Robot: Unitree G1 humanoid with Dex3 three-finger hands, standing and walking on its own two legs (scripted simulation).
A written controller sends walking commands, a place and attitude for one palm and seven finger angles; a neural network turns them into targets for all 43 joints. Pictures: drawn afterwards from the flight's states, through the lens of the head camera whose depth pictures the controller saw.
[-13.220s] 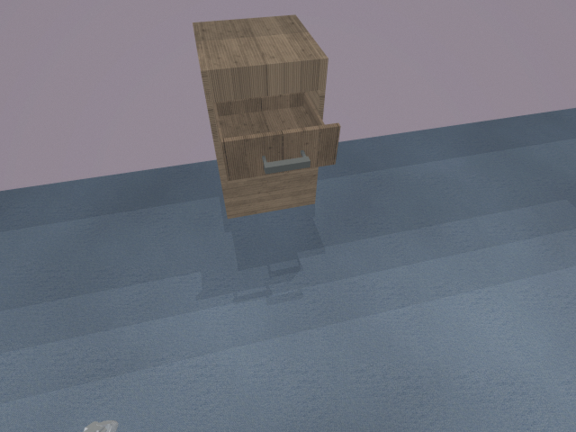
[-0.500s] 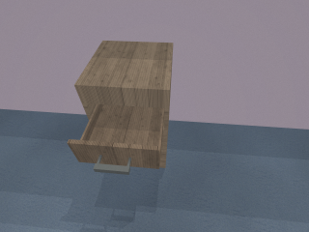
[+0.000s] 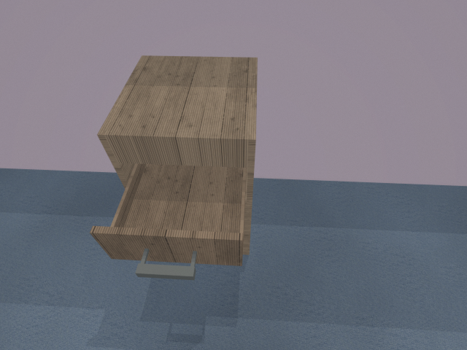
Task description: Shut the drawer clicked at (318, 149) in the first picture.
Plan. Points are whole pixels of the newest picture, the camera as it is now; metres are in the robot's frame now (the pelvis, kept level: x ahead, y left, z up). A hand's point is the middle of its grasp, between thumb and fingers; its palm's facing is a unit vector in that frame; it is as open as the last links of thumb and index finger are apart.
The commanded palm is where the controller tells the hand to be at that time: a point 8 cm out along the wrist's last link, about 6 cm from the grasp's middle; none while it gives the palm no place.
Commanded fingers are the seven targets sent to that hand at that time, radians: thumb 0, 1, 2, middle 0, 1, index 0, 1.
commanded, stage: come to a stop and stand still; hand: left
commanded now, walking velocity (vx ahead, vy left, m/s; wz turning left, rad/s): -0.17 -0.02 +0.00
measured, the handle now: (168, 262) +0.36 +0.20 -0.24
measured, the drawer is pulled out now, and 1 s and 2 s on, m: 0.24 0.24 0.24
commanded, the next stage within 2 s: look again from close up in 1.48 s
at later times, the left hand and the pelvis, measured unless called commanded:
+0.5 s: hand out of the picture +0.01 +0.17 -0.16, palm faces +0.03 -0.97 -0.24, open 7.3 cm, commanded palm none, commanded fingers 0.00 0.90 0.90 -0.20 -0.30 -0.20 -0.30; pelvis -0.03 -0.02 +0.00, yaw +0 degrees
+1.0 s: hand out of the picture -0.08 +0.14 -0.17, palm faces +0.06 -0.99 -0.16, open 7.3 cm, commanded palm none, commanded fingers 0.00 0.90 0.90 -0.20 -0.30 -0.20 -0.30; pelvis -0.04 -0.01 +0.00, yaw +0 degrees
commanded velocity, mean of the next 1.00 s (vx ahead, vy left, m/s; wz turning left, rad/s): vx -0.02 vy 0.03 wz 0.00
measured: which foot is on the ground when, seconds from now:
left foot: down 0.00-1.00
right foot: up 0.00-0.00, down 0.02-1.00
